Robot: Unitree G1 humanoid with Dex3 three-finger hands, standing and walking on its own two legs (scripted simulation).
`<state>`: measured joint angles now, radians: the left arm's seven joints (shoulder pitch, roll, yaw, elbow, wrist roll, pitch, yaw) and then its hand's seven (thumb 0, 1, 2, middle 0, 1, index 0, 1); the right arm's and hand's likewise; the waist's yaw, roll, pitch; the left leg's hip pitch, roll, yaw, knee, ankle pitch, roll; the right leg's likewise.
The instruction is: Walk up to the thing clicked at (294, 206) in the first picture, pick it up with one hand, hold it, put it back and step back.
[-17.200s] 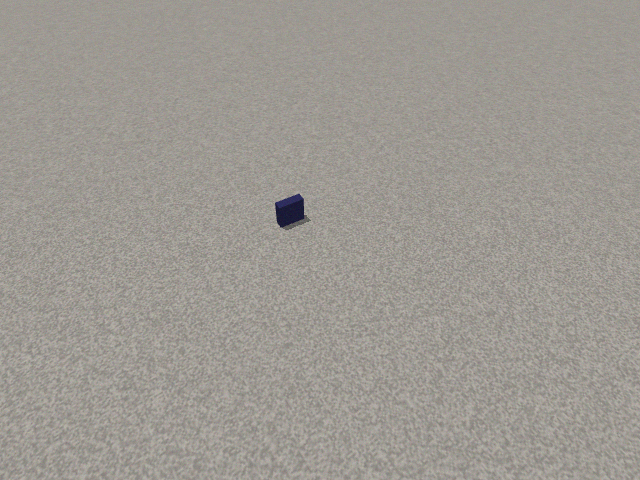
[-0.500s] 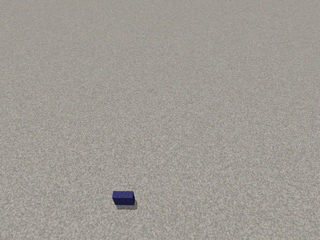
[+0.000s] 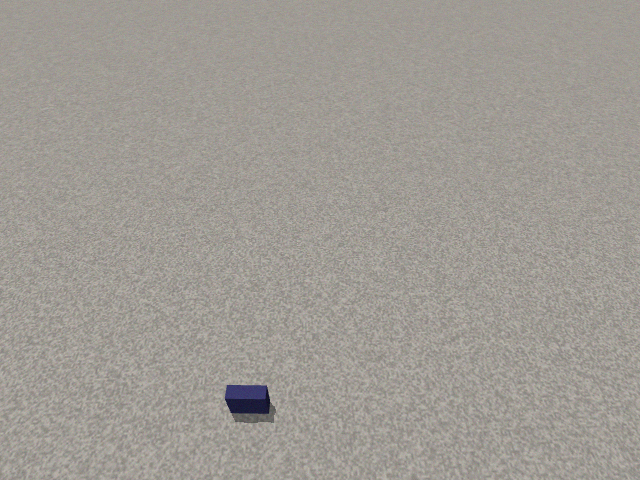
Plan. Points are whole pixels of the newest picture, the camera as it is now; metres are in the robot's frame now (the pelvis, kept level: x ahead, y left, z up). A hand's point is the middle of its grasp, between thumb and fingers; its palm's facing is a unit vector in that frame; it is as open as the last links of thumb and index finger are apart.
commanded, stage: stand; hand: left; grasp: from above
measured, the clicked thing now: (248, 399) +0.50 +0.22 -0.72
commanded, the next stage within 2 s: rise first in 0.38 s
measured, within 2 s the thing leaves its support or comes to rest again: neither
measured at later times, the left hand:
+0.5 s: hand out of the picture +0.07 +0.26 -0.16, palm faces -0.03 -0.94 -0.35, open 7.4 cm
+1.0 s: hand out of the picture +0.14 +0.26 -0.19, palm faces -0.07 -0.91 -0.40, open 13.1 cm
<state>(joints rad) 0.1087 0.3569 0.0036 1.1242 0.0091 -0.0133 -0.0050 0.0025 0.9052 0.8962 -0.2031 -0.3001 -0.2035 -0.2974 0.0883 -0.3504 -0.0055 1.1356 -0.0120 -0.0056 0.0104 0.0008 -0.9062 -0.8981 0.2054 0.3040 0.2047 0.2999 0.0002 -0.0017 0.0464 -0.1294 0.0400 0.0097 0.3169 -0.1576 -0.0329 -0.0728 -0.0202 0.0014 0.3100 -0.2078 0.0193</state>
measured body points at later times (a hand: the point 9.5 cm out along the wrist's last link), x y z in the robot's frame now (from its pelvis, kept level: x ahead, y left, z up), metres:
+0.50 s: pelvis +0.00 +0.00 +0.00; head +0.02 +0.00 +0.45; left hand +0.07 +0.30 -0.13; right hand +0.08 -0.30 -0.13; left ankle +0.01 +0.14 -0.75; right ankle -0.02 -0.13 -0.75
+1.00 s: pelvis +0.00 +0.01 -0.05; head +0.07 +0.02 +0.40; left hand +0.14 +0.31 -0.17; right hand +0.12 -0.25 -0.15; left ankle +0.01 +0.14 -0.75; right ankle -0.02 -0.13 -0.75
